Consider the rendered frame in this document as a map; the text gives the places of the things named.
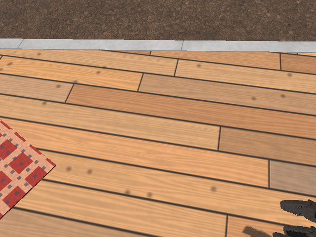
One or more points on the robot right hand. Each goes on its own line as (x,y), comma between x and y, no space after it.
(306,208)

